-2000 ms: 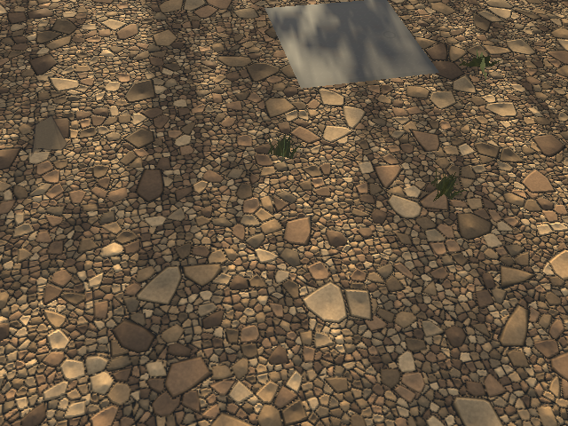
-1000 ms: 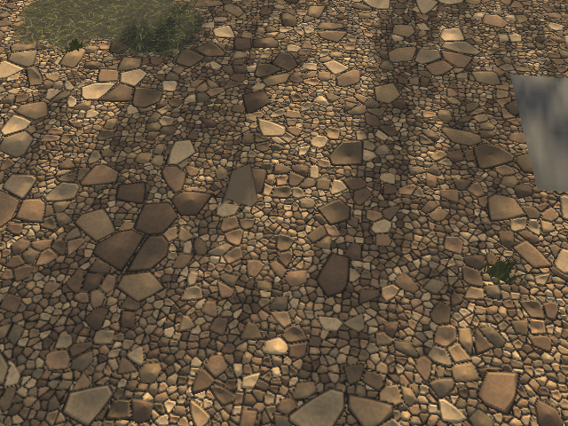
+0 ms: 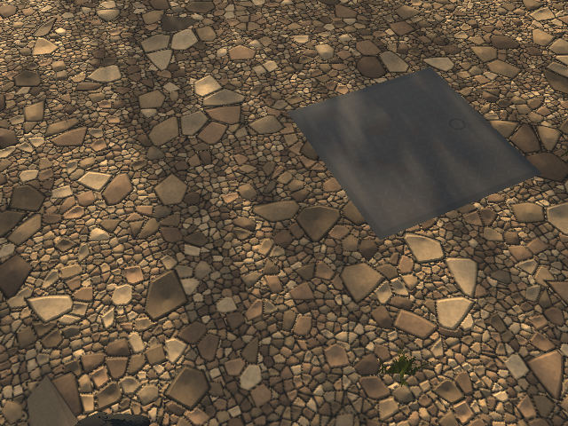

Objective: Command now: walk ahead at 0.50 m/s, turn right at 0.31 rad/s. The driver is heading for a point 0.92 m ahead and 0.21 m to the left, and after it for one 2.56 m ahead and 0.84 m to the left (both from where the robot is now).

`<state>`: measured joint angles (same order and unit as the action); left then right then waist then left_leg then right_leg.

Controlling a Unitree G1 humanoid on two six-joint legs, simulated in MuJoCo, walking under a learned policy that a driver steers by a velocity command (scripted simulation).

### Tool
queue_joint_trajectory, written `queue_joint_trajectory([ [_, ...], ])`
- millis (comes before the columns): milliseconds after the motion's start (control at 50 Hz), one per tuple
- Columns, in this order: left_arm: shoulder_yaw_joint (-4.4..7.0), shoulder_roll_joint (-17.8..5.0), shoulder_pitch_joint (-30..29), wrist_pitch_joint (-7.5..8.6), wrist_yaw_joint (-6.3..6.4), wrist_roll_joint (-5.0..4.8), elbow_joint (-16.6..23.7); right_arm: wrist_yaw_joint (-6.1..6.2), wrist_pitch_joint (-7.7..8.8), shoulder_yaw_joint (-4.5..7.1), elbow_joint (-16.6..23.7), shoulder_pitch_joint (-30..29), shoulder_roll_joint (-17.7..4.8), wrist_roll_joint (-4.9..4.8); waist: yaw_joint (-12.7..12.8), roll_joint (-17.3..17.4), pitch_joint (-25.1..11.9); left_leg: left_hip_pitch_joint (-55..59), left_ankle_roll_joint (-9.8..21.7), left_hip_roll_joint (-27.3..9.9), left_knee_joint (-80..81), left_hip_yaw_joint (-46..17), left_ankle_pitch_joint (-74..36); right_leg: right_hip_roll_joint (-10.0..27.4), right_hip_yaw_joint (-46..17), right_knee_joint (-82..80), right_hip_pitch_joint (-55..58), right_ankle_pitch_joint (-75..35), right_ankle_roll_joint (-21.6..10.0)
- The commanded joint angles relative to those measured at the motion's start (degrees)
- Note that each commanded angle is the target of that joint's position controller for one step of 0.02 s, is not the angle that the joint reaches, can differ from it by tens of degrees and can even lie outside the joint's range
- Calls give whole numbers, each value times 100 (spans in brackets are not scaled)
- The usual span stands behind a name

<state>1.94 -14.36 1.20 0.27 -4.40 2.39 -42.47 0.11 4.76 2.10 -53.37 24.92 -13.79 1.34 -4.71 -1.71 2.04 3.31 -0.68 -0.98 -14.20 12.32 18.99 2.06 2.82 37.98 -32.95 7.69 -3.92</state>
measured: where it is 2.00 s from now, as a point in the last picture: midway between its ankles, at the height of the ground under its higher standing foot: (158, 238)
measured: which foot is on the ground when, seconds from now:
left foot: down 0.00-0.08, up 0.10-0.60, down 0.62-1.00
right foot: up 0.00-0.04, down 0.06-0.60, up 0.62-1.00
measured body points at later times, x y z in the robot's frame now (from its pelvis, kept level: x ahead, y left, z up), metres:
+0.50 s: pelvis +0.25 -0.02 +0.00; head +0.28 -0.02 +0.45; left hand +0.20 +0.23 -0.14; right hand +0.42 -0.24 -0.13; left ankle +0.39 +0.12 -0.70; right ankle +0.14 -0.10 -0.74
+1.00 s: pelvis +0.51 +0.06 +0.01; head +0.54 +0.09 +0.45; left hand +0.58 +0.36 -0.10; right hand +0.62 -0.20 -0.12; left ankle +0.41 +0.08 -0.74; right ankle +0.73 -0.03 -0.68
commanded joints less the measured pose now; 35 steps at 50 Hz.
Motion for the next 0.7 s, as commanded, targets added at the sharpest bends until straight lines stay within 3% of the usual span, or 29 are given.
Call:
queue_joint_trajectory([
  [20,68,-359,21,121,90,51,290,25,-22,194,84,134,-1013,-14,387,798,41,-113,773,-1479,-492,-445,-4947,-420,344,-534,894,486,-324],
  [40,116,-425,675,180,134,77,63,34,-71,187,37,149,-1041,-39,702,704,-321,-160,708,-1390,-1362,-272,-5416,-610,388,-926,1728,350,-457],
  [60,206,-615,1555,246,202,151,-263,38,-91,131,43,207,-924,-77,1045,506,-865,-852,613,-1211,-2486,-173,-4753,-486,151,-1113,3143,188,-595],
  [80,344,-1176,2387,278,312,264,-374,-21,-73,-12,320,311,-435,-173,1294,-423,-1737,-2507,425,-793,-4402,-137,-2150,1226,-1814,-1223,4969,771,-1015],
  [100,438,-1562,2500,205,374,23,-394,-36,-89,32,419,473,-425,-208,1151,-1111,-2276,-3725,293,140,-6013,-622,1214,2474,-4086,-2024,5404,161,-1549],
  [120,417,-1384,2157,190,418,-124,-389,11,-124,180,463,-143,-883,-129,1154,-241,-1515,-4114,376,-103,-6225,-1416,801,2137,-3186,-1968,4756,-376,-1389],
  [140,304,-1005,1744,245,433,-116,-411,-18,-82,136,495,-348,-671,-178,923,-200,-753,-4090,428,-284,-5930,-1517,403,1849,-2286,-2097,3909,-751,-1188],
  [160,207,-656,1466,305,418,-100,-434,-32,-93,130,380,-257,-562,-173,675,-54,-340,-3808,443,-455,-5444,-1511,147,1535,-1686,-2339,3247,-950,-862],
  [180,149,-467,1290,364,428,-124,-468,-46,-177,147,287,-148,-514,-65,490,-197,-139,-3543,415,-518,-5153,-1515,5,1311,-1289,-2508,2823,-982,-645],
  [200,115,-355,1204,412,437,-120,-484,-82,-271,138,150,79,-414,14,377,-282,-110,-3285,381,-495,-5089,-1490,-148,1174,-994,-2660,2572,-959,-545],
  [240,125,-393,1358,533,436,-133,-584,-157,-370,174,143,50,-330,21,297,-232,-107,-3332,368,-417,-5073,-1469,-441,1126,-706,-2867,2522,-1152,-535],
  [340,133,-378,1745,620,476,-136,-816,-231,-418,189,450,-937,-234,19,413,-185,294,-4275,276,-475,-4359,-1424,-1450,1070,-33,-3157,2759,-1204,-497],
  [460,128,-478,2214,597,579,-140,-1086,-335,-373,55,907,-2091,-74,58,681,-132,489,-4125,428,-313,-2678,-764,-1953,1150,621,-2997,3342,-2111,-391],
  [520,147,-605,2328,525,633,-104,-1191,-343,-364,64,1034,-2191,-135,66,618,-172,398,-3802,706,-45,-2264,-466,-1404,1262,892,-2429,3870,-3600,-289],
  [580,215,-877,2200,406,675,-71,-1170,-275,-365,181,860,-1391,-364,85,208,-388,-209,-2672,1110,526,-2136,-207,-480,1310,1101,-752,4052,-5619,-243],
  [600,234,-948,2164,356,661,-85,-1126,-242,-319,272,668,-734,-524,110,-87,-310,-600,-1769,1282,672,-1774,-318,-464,1274,1132,348,3704,-5156,-203],
  [620,221,-906,2044,358,627,-112,-979,-164,-291,440,449,116,-949,181,-516,143,-1075,-399,1608,100,-1297,-1279,-212,1082,1186,2007,2600,-3559,-28],
  [640,84,-184,2311,402,481,-166,-589,-94,-322,615,510,-15,-1633,144,-43,1584,-1485,1392,2587,-1687,-979,-4386,-433,-176,954,4239,-92,2033,323],
  [660,167,-643,1523,482,452,-114,-399,-95,-386,602,533,118,-1571,-63,-330,648,-1630,1420,2674,-1808,-308,-5382,-423,-339,-402,4714,-850,2129,300],
  [680,138,-580,1188,571,423,-178,-231,-42,-403,552,506,-270,-1398,-81,-139,437,-783,751,2449,-1744,-163,-4484,-717,52,-549,4397,-1183,1487,248],
  [700,129,-590,1275,622,432,-187,-269,-32,-389,471,521,-541,-1070,-92,124,51,-351,-11,2179,-1520,-49,-3963,-1325,254,-497,3813,-878,1115,252],
])
Keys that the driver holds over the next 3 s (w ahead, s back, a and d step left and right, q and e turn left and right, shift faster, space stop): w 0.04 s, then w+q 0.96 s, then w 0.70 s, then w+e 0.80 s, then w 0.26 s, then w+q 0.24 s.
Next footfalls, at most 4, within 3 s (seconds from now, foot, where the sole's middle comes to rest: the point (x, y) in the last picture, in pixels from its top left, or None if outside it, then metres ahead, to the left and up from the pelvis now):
0.06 right None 0.18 -0.10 -0.77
0.62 left None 0.45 0.10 -0.77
1.14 right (244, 295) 0.80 0.06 -0.77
1.66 left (128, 270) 0.90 0.37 -0.77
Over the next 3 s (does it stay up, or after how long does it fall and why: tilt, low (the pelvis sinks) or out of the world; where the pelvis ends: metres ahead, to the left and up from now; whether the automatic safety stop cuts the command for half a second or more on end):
stays up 1.48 0.49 0.01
